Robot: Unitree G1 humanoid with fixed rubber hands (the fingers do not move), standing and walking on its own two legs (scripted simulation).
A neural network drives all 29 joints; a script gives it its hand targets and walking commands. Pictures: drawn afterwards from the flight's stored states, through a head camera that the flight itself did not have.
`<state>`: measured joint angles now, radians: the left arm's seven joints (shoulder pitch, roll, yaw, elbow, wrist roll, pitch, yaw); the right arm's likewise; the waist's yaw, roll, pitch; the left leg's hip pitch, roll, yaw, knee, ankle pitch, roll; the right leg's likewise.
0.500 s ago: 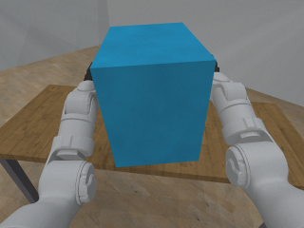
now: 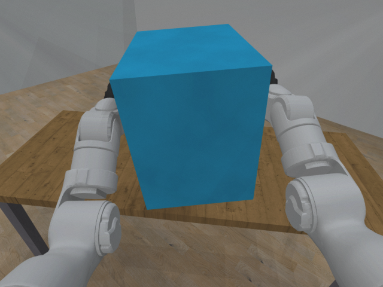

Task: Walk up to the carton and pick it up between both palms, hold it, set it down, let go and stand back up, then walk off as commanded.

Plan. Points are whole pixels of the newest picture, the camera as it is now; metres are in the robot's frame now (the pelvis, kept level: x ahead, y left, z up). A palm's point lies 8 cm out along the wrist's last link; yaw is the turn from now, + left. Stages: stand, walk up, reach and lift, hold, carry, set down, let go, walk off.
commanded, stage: hold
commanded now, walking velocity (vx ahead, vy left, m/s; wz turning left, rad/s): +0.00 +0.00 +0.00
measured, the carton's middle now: (190, 109) +0.41 +0.01 +0.23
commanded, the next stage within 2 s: none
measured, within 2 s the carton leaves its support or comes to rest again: neither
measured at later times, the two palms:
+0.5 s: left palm (114, 102) +0.38 +0.16 +0.26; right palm (267, 92) +0.39 -0.14 +0.29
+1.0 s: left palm (114, 103) +0.38 +0.16 +0.26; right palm (267, 94) +0.39 -0.14 +0.28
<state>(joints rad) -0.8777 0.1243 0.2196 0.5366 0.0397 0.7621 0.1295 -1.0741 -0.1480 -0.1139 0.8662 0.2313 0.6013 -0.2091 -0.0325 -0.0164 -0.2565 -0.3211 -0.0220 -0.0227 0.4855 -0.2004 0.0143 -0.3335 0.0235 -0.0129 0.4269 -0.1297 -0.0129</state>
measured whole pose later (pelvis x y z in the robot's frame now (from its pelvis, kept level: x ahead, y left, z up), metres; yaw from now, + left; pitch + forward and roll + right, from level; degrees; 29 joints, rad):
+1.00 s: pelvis +0.00 +0.00 +0.00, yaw +0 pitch +2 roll -1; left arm -0.89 0.12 0.24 0.52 0.05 0.79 0.11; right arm -1.07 -0.15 -0.11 0.82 0.25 0.65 -0.23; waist -0.03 0.00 -0.26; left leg -0.32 -0.02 -0.02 0.49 -0.21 0.01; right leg -0.33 0.02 -0.01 0.43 -0.13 -0.01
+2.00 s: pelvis +0.01 +0.00 +0.00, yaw +0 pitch +3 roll -1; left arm -0.89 0.12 0.24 0.52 0.05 0.79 0.11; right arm -1.07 -0.15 -0.11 0.81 0.25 0.66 -0.23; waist -0.03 0.01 -0.26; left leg -0.32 -0.02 -0.02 0.49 -0.21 0.01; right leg -0.33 0.02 -0.01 0.43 -0.14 -0.01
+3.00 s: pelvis +0.01 +0.00 +0.00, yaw +0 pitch +3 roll -1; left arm -0.89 0.12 0.25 0.53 0.05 0.79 0.10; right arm -1.07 -0.15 -0.11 0.81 0.25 0.66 -0.24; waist -0.03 0.01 -0.27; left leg -0.32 -0.02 -0.02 0.49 -0.21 0.01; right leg -0.33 0.02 -0.01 0.43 -0.14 -0.01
